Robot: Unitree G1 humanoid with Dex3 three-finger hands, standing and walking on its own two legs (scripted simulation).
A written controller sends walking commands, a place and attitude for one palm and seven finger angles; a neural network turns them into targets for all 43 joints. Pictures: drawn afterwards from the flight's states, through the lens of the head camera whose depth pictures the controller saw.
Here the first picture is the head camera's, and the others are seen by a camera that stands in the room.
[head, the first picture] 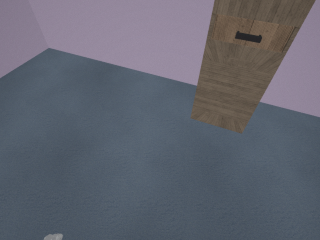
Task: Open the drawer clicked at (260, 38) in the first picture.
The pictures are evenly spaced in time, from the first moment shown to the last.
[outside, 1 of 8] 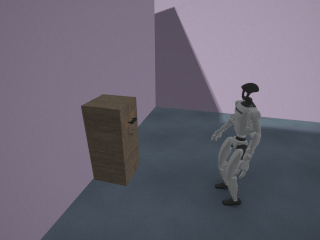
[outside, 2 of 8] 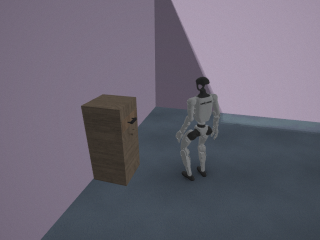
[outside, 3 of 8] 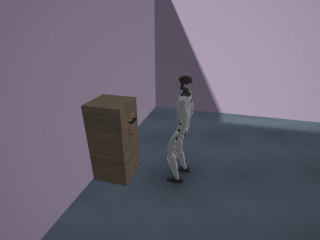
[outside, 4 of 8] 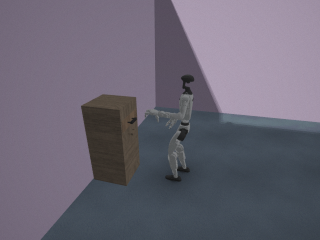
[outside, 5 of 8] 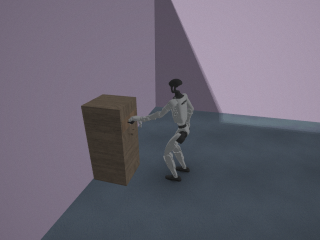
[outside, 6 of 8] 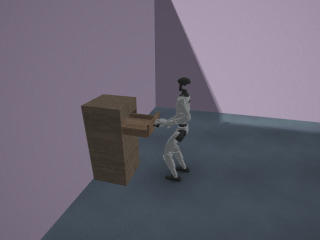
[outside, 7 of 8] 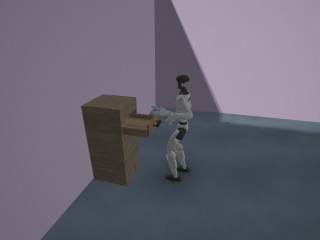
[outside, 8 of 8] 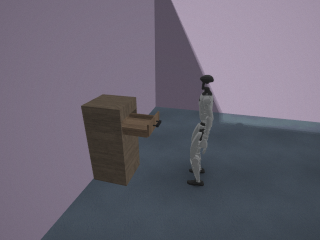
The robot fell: no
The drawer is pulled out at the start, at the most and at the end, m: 0.00 0.30 0.30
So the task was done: yes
